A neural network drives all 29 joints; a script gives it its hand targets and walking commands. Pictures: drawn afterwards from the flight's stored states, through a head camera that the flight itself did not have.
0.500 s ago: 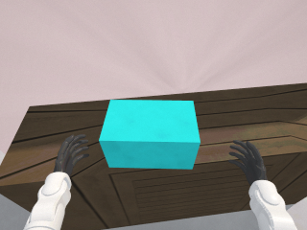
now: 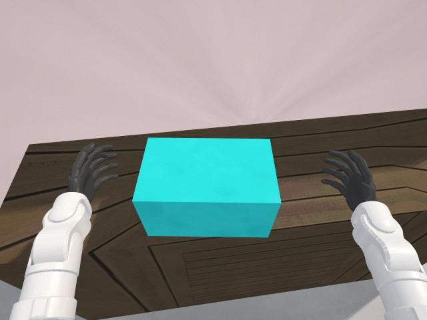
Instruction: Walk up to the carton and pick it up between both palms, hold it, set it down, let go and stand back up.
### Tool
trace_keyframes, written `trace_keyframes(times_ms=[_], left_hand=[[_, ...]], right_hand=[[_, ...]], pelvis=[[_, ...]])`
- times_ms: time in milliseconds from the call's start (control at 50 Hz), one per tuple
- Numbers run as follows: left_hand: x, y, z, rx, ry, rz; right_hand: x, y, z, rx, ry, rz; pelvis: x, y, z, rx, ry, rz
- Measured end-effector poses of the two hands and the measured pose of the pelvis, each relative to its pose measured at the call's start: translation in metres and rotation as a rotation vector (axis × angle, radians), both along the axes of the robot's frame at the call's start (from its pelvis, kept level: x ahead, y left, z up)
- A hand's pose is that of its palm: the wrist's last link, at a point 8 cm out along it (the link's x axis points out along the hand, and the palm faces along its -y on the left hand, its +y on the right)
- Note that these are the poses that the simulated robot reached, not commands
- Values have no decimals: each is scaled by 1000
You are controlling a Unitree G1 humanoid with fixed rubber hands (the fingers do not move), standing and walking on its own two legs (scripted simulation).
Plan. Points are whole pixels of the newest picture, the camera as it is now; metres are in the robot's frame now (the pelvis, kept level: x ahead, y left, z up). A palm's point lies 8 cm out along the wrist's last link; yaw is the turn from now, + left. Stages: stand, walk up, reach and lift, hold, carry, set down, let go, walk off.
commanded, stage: reach and lift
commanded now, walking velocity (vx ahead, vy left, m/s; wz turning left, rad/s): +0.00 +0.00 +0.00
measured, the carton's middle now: (208, 187) +0.39 +0.05 -0.02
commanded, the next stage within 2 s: none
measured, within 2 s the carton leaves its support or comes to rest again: neither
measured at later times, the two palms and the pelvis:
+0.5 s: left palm (84, 142) +0.37 +0.27 +0.14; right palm (356, 146) +0.39 -0.23 +0.12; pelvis +0.00 +0.00 +0.00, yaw +0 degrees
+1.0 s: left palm (105, 180) +0.36 +0.26 +0.03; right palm (321, 179) +0.39 -0.20 +0.02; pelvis -0.01 +0.00 -0.02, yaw +1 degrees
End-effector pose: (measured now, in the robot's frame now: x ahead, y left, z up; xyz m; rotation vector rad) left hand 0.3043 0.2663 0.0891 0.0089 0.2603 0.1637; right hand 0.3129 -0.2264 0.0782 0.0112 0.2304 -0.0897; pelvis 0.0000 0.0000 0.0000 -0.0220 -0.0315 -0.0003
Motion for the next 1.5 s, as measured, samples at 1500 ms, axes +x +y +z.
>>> trace_keyframes(times_ms=[1500], left_hand=[[58, -33, -77, 36, -18, 38]], right_hand=[[81, 28, -66, -31, 22, 70]], pelvis=[[-48, -22, -52, 13, 412, 22]])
